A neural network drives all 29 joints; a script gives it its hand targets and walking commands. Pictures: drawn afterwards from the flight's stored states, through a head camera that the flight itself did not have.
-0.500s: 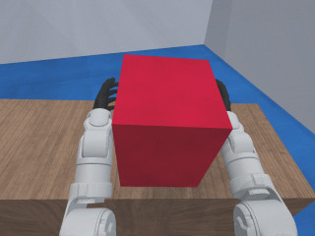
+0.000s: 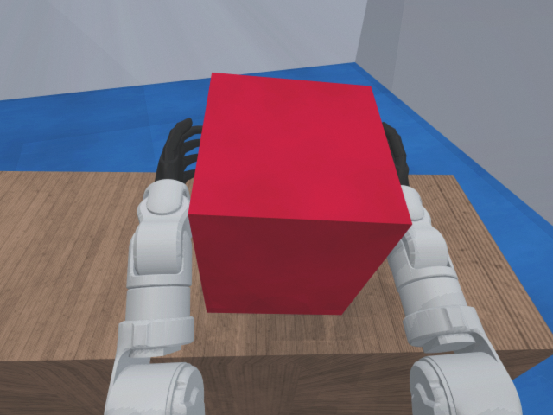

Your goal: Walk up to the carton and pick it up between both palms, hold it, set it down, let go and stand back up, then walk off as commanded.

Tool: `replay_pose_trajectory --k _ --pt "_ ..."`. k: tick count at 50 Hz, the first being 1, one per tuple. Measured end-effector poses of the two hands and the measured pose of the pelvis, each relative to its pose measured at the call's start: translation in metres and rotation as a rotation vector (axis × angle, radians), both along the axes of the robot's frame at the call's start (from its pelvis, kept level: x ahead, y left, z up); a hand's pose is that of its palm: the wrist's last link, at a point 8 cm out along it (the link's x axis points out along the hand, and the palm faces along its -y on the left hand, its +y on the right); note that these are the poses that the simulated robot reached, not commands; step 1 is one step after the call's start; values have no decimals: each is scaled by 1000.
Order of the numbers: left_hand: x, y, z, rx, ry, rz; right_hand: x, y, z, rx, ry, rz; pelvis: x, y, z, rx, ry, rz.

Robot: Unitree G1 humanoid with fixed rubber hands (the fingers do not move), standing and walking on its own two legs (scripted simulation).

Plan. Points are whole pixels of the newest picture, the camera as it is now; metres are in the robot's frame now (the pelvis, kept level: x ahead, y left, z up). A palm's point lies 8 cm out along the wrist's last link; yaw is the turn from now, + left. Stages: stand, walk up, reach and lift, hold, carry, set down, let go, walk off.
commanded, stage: hold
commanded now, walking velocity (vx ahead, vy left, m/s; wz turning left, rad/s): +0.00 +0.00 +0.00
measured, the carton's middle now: (283, 206) +0.35 +0.01 +0.15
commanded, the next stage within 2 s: none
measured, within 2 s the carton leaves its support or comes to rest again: neither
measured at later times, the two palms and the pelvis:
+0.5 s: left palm (170, 207) +0.32 +0.15 +0.18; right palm (403, 203) +0.33 -0.14 +0.18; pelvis -0.04 +0.00 +0.00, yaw +0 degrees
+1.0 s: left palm (171, 176) +0.36 +0.15 +0.20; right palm (399, 182) +0.36 -0.14 +0.19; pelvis +0.00 +0.00 +0.00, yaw +0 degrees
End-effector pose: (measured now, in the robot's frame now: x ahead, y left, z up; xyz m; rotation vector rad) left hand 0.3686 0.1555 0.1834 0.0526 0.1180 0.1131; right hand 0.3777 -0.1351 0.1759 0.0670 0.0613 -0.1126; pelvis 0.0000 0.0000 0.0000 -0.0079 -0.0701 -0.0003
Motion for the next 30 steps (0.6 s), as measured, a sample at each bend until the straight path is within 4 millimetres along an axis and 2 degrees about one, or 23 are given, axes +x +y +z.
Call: replay_pose_trajectory --k 3,10,17,25,30 --pt "-5 -2 7 5 -12 -6 -6 -3 5 7 -13 -11 -2 1 0 -1 -6 0" --pt "-24 -5 9 21 31 -16 -27 -6 2 8 27 -15 -15 1 -1 -1 -45 0" --pt "-45 -4 16 29 14 -11 -46 -4 11 5 8 -10 -31 1 -1 -2 -66 0" --pt "-46 -5 -6 46 87 -12 -44 -5 4 -32 70 3 -36 1 -2 -1 -74 1" --pt "-35 -6 2 29 43 -3 -34 -6 13 -25 26 0 -29 1 -1 -2 -63 1"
